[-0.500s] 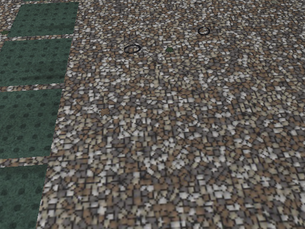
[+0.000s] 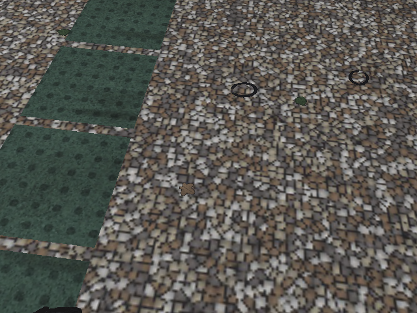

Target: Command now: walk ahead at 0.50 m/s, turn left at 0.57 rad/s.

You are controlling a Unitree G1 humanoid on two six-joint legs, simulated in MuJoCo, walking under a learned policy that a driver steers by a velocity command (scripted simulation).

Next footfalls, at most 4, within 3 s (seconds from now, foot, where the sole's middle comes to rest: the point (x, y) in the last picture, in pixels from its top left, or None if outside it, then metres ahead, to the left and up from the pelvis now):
0.18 right None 0.31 -0.15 -0.78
0.70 left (139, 305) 0.50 0.20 -0.78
1.26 right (171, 203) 0.86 0.10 -0.78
1.72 left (115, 149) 1.13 0.33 -0.78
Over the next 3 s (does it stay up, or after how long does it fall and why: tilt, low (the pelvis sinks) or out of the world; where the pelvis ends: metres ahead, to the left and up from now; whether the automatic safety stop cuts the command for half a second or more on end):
stays up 1.63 0.03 0.00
